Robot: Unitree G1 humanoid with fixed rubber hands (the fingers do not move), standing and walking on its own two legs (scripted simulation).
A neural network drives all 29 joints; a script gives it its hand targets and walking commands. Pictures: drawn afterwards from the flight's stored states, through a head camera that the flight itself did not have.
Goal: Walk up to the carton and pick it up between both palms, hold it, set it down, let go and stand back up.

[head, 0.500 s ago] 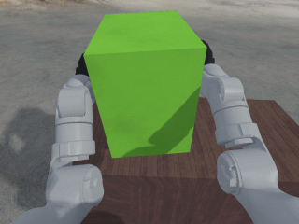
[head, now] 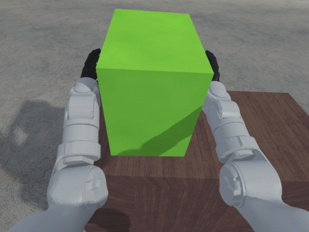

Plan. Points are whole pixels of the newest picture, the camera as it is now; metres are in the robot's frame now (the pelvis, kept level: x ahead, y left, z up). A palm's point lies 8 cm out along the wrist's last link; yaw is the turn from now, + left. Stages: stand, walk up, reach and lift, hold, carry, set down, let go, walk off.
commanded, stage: set down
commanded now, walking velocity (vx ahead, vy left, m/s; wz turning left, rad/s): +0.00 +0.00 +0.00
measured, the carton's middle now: (150, 83) +0.45 -0.01 +0.20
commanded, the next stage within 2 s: none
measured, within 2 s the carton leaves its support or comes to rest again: neither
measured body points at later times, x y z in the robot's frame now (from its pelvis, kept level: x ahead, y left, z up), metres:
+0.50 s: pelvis +0.01 +0.00 +0.00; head -0.02 +0.01 +0.45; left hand +0.43 +0.14 +0.21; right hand +0.42 -0.16 +0.21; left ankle +0.05 +0.14 -0.74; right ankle +0.01 -0.11 -0.74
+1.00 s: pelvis +0.02 -0.01 +0.00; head +0.00 +0.00 +0.45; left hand +0.44 +0.13 +0.17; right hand +0.44 -0.16 +0.17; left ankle +0.05 +0.14 -0.74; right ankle +0.01 -0.11 -0.74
